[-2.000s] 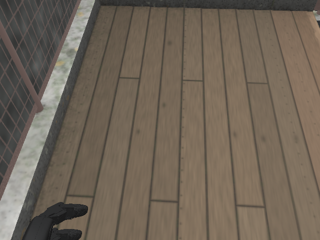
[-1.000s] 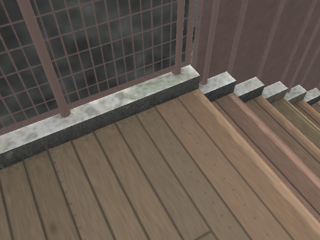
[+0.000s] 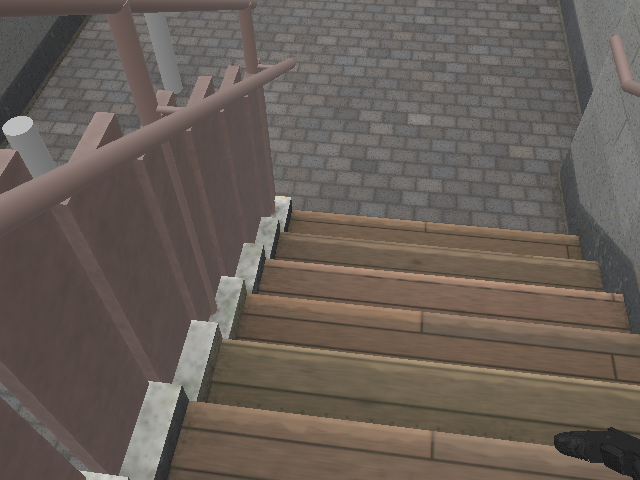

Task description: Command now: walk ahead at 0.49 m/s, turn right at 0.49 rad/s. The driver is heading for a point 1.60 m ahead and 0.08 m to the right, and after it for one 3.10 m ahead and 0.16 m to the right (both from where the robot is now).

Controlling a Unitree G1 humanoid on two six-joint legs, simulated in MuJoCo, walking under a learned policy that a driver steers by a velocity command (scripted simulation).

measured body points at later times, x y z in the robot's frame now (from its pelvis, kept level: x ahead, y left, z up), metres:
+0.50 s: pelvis +0.25 +0.07 -0.21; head +0.26 +0.04 +0.24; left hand +0.39 +0.28 -0.32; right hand +0.30 -0.17 -0.35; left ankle +0.26 +0.13 -0.90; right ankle +0.27 -0.10 -0.89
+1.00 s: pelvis +0.30 +0.02 -0.17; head +0.31 +0.01 +0.28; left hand +0.42 +0.28 -0.29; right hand +0.37 -0.26 -0.29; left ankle +0.26 +0.13 -0.90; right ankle +0.26 -0.10 -0.90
